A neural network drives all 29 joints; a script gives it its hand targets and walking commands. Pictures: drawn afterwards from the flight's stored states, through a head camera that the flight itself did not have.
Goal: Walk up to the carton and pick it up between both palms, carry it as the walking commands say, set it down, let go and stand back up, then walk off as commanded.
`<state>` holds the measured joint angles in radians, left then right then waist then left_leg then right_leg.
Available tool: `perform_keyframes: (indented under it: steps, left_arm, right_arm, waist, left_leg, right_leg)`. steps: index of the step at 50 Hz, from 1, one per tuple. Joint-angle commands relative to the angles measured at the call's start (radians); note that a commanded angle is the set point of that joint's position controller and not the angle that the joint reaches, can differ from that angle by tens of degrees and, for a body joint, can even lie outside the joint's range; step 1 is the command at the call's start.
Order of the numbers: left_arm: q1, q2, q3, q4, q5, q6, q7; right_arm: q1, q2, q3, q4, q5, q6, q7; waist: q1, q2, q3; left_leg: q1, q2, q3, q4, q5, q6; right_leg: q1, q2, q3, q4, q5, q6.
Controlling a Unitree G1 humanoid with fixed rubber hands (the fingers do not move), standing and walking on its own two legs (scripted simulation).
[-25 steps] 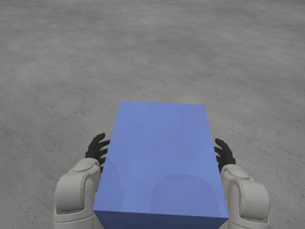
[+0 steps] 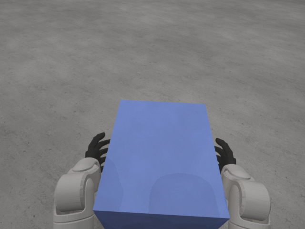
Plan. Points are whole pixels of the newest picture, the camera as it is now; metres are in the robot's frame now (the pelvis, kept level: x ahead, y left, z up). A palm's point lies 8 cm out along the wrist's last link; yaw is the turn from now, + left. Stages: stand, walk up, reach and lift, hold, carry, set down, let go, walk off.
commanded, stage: carry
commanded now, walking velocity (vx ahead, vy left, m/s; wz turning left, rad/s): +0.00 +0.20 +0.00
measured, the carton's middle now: (158, 176) +0.27 +0.00 +0.02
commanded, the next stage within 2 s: none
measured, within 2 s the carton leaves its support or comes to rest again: neither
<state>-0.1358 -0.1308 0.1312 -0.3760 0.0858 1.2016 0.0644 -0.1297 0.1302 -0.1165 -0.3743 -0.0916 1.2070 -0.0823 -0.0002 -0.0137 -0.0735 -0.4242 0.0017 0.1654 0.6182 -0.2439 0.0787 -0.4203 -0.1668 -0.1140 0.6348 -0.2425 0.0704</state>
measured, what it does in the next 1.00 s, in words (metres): stands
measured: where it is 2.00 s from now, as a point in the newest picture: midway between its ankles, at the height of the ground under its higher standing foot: outside the picture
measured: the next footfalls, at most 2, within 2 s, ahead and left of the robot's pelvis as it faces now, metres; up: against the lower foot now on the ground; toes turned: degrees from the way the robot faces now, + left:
right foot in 1.46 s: +0.02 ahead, -0.08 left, +0.00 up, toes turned -11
left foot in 1.78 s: +0.04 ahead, +0.22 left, +0.00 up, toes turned +6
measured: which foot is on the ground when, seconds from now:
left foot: down 0.00-1.00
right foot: down 0.00-1.00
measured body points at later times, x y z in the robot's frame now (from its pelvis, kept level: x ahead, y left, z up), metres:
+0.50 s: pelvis +0.00 +0.00 +0.00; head +0.00 +0.00 +0.45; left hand +0.27 +0.16 +0.08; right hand +0.27 -0.16 +0.08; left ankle +0.05 +0.07 -0.72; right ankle +0.04 -0.17 -0.72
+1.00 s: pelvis +0.00 +0.00 +0.00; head +0.00 +0.00 +0.45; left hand +0.28 +0.16 +0.08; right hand +0.28 -0.15 +0.08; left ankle +0.05 +0.07 -0.72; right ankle +0.04 -0.15 -0.72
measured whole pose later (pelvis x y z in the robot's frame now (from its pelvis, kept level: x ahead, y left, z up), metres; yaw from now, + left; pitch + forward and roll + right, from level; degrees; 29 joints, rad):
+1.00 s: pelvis +0.00 +0.00 +0.00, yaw +0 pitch +3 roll +1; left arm -0.14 -0.13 0.14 -0.38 0.09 1.20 0.07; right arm -0.14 0.13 -0.12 -0.37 -0.09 1.21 -0.08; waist 0.00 -0.02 -0.07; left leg -0.43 0.00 0.18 0.63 -0.25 0.08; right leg -0.43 -0.15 -0.10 0.67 -0.28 0.04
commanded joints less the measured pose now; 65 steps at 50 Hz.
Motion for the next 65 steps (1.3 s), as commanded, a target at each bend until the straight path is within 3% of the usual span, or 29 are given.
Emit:
perform_keyframes:
  steps: [1,5,8,10,12,16,18,21,25,27,31,33,36,39,41,43,46,48,50,51,54,55,56,58,59,61,62,63,65]
  left_arm:
    - [-0.411,-0.843,-0.712,-0.033,-0.338,0.021,-0.227]
    - [-0.424,-0.846,-0.71,-0.027,-0.346,0.017,-0.231]
    - [-0.429,-0.847,-0.707,-0.031,-0.349,0.016,-0.233]
    - [-0.428,-0.847,-0.707,-0.039,-0.349,0.018,-0.231]
    - [-0.421,-0.847,-0.709,-0.045,-0.345,0.02,-0.229]
    - [-0.411,-0.843,-0.714,-0.036,-0.336,0.02,-0.226]
    - [-0.414,-0.842,-0.712,-0.029,-0.339,0.019,-0.228]
    - [-0.427,-0.848,-0.711,-0.026,-0.348,0.016,-0.232]
    - [-0.429,-0.847,-0.706,-0.036,-0.351,0.015,-0.232]
    - [-0.424,-0.848,-0.709,-0.046,-0.347,0.018,-0.23]
    - [-0.414,-0.844,-0.715,-0.041,-0.335,0.02,-0.225]
    - [-0.413,-0.842,-0.714,-0.031,-0.336,0.02,-0.227]
    - [-0.427,-0.848,-0.711,-0.027,-0.348,0.016,-0.232]
    - [-0.428,-0.848,-0.707,-0.027,-0.353,0.013,-0.234]
    - [-0.429,-0.848,-0.706,-0.038,-0.353,0.015,-0.232]
    - [-0.422,-0.851,-0.71,-0.047,-0.346,0.018,-0.229]
    - [-0.421,-0.847,-0.719,-0.049,-0.336,0.021,-0.225]
    - [-0.414,-0.844,-0.718,-0.036,-0.334,0.022,-0.227]
    - [-0.428,-0.851,-0.718,-0.043,-0.347,0.024,-0.232]
    - [-0.429,-0.853,-0.714,-0.04,-0.35,0.022,-0.232]
    - [-0.414,-0.847,-0.694,-0.024,-0.35,0.018,-0.236]
    - [-0.41,-0.853,-0.694,-0.029,-0.351,0.019,-0.236]
    - [-0.411,-0.857,-0.697,-0.032,-0.349,0.02,-0.234]
    - [-0.408,-0.861,-0.703,-0.041,-0.339,0.021,-0.229]
    - [-0.415,-0.859,-0.71,-0.049,-0.335,0.022,-0.227]
    - [-0.443,-0.849,-0.721,-0.069,-0.329,0.026,-0.224]
    - [-0.435,-0.848,-0.724,-0.062,-0.327,0.03,-0.225]
    - [-0.422,-0.852,-0.72,-0.049,-0.326,0.03,-0.229]
    - [-0.426,-0.866,-0.716,-0.048,-0.338,0.024,-0.233]
  right_arm:
    - [-0.443,0.861,0.713,-0.051,0.356,0.008,0.24]
    - [-0.448,0.866,0.716,-0.055,0.355,0.002,0.237]
    - [-0.447,0.869,0.72,-0.068,0.357,0.001,0.236]
    - [-0.446,0.87,0.722,-0.075,0.359,0.004,0.237]
    - [-0.451,0.868,0.723,-0.078,0.361,0.007,0.239]
    - [-0.443,0.862,0.714,-0.052,0.357,0.007,0.24]
    - [-0.443,0.865,0.714,-0.048,0.356,0.004,0.239]
    - [-0.45,0.869,0.718,-0.058,0.355,0.0,0.236]
    - [-0.448,0.872,0.724,-0.077,0.36,0.001,0.235]
    - [-0.452,0.871,0.725,-0.081,0.362,0.005,0.238]
    - [-0.443,0.862,0.716,-0.054,0.358,0.007,0.241]
    - [-0.441,0.867,0.715,-0.047,0.358,0.005,0.24]
    - [-0.451,0.871,0.719,-0.057,0.357,0.001,0.236]
    - [-0.451,0.873,0.725,-0.074,0.359,-0.002,0.234]
    - [-0.452,0.873,0.727,-0.082,0.363,0.002,0.236]
    - [-0.455,0.873,0.728,-0.083,0.365,0.006,0.24]
    - [-0.444,0.863,0.718,-0.058,0.36,0.008,0.243]
    - [-0.435,0.87,0.717,-0.048,0.36,0.008,0.242]
    - [-0.436,0.88,0.721,-0.052,0.357,0.005,0.238]
    - [-0.44,0.879,0.721,-0.056,0.357,0.005,0.237]
    - [-0.458,0.877,0.735,-0.088,0.365,0.005,0.235]
    - [-0.467,0.874,0.737,-0.095,0.37,0.008,0.235]
    - [-0.463,0.872,0.738,-0.091,0.373,0.011,0.238]
    - [-0.457,0.875,0.741,-0.086,0.374,0.014,0.245]
    - [-0.463,0.875,0.739,-0.084,0.373,0.012,0.249]
    - [-0.436,0.863,0.722,-0.048,0.362,0.013,0.252]
    - [-0.419,0.877,0.723,-0.044,0.365,0.015,0.253]
    - [-0.408,0.888,0.725,-0.045,0.365,0.014,0.252]
    - [-0.433,0.898,0.73,-0.067,0.369,0.009,0.251]
  waist:
    - [0.008,0.079,-0.208]
    - [0.009,0.035,-0.204]
    - [0.002,-0.054,-0.209]
    - [-0.002,-0.079,-0.218]
    - [-0.001,-0.04,-0.218]
    - [0.008,0.092,-0.208]
    - [0.009,0.094,-0.204]
    - [0.009,0.024,-0.204]
    - [-0.002,-0.099,-0.221]
    - [-0.003,-0.07,-0.223]
    - [0.006,0.102,-0.207]
    - [0.008,0.117,-0.202]
    - [0.01,0.046,-0.206]
    - [0.002,-0.09,-0.212]
    - [-0.004,-0.13,-0.23]
    - [-0.004,-0.069,-0.224]
    - [0.002,0.114,-0.207]
    - [0.003,0.149,-0.202]
    - [0.009,0.12,-0.218]
    - [0.009,0.073,-0.217]
    - [0.001,-0.174,-0.217]
    - [0.001,-0.216,-0.232]
    - [-0.003,-0.216,-0.237]
    - [-0.008,-0.151,-0.227]
    - [-0.008,-0.062,-0.209]
    - [-0.016,0.203,-0.183]
    - [-0.021,0.221,-0.192]
    - [-0.019,0.185,-0.215]
    - [-0.012,0.117,-0.227]
  left_leg:
    - [0.109,0.168,-0.194,-0.22,-0.017,0.019]
    - [0.075,0.142,-0.147,-0.17,-0.02,0.006]
    - [0.057,0.107,-0.12,-0.1,-0.043,-0.019]
    - [0.067,0.098,-0.127,-0.087,-0.057,-0.029]
    - [0.094,0.112,-0.155,-0.128,-0.053,-0.021]
    - [0.119,0.176,-0.21,-0.229,-0.013,0.023]
    - [0.106,0.174,-0.191,-0.219,-0.005,0.028]
    - [0.069,0.138,-0.14,-0.154,-0.013,0.005]
    - [0.054,0.091,-0.117,-0.062,-0.055,-0.032]
    - [0.085,0.101,-0.143,-0.098,-0.057,-0.027]
    - [0.132,0.183,-0.228,-0.236,-0.015,0.025]
    - [0.126,0.189,-0.213,-0.234,0.002,0.04]
    - [0.079,0.15,-0.148,-0.165,0.0,0.017]
    - [0.042,0.096,-0.107,-0.062,-0.034,-0.023]
    - [0.056,0.079,-0.111,-0.03,-0.059,-0.036]
    - [0.095,0.1,-0.148,-0.097,-0.062,-0.026]
    - [0.151,0.191,-0.254,-0.247,-0.027,0.027]
    - [0.164,0.214,-0.255,-0.255,0.011,0.059]
    - [0.129,0.191,-0.197,-0.195,0.072,0.052]
    - [0.095,0.166,-0.156,-0.157,0.059,0.03]
    - [0.003,0.067,-0.09,0.01,-0.051,-0.038]
    - [0.01,0.053,-0.093,0.071,-0.09,-0.045]
    - [0.025,0.052,-0.104,0.086,-0.122,-0.045]
    - [0.112,0.062,-0.122,-0.031,-0.116,-0.034]
    - [0.139,0.089,-0.17,-0.138,-0.103,-0.024]
    - [0.221,0.246,-0.373,-0.317,-0.045,0.058]
    - [0.242,0.294,-0.407,-0.331,0.038,0.111]
    - [0.243,0.307,-0.387,-0.316,0.101,0.14]
    - [0.225,0.276,-0.302,-0.284,0.119,0.137]
  right_leg:
    - [0.049,0.02,-0.034,0.006,-0.005,-0.034]
    - [0.084,-0.003,-0.006,-0.037,0.033,-0.042]
    - [0.098,-0.07,0.087,-0.116,0.048,-0.061]
    - [0.091,-0.101,0.129,-0.148,0.038,-0.07]
    - [0.066,-0.079,0.097,-0.124,0.006,-0.06]
    - [0.035,0.028,-0.038,0.019,-0.019,-0.032]
    - [0.047,0.032,-0.04,0.015,-0.012,-0.035]
    - [0.091,-0.006,0.003,-0.044,0.041,-0.044]
    - [0.104,-0.114,0.151,-0.158,0.055,-0.076]
    - [0.076,-0.102,0.129,-0.146,0.023,-0.069]
    - [0.018,0.034,-0.04,0.032,-0.035,-0.03]
    - [0.019,0.046,-0.046,0.04,-0.038,-0.034]
    - [0.081,0.013,-0.012,-0.025,0.032,-0.044]
    - [0.111,-0.087,0.127,-0.133,0.073,-0.069]
    - [0.106,-0.135,0.188,-0.177,0.076,-0.088]
    - [0.063,-0.102,0.137,-0.143,0.021,-0.072]
    - [-0.012,0.04,-0.037,0.048,-0.056,-0.027]
    - [-0.034,0.065,-0.043,0.092,-0.097,-0.033]
    - [0.043,0.047,-0.028,0.02,-0.02,-0.045]
    - [0.078,0.023,-0.008,-0.025,0.03,-0.053]
    - [0.146,-0.148,0.236,-0.195,0.106,-0.106]
    - [0.142,-0.188,0.282,-0.223,0.123,-0.129]
    - [0.125,-0.202,0.285,-0.226,0.134,-0.139]
    - [0.051,-0.16,0.205,-0.189,0.074,-0.105]
    - [0.014,-0.101,0.142,-0.121,-0.012,-0.076]
    - [-0.15,0.08,-0.048,0.15,-0.195,-0.021]
    - [-0.187,0.096,-0.008,0.293,-0.322,-0.033]
    - [-0.179,0.085,0.036,0.391,-0.337,-0.043]
    - [-0.162,0.077,0.043,0.421,-0.278,-0.05]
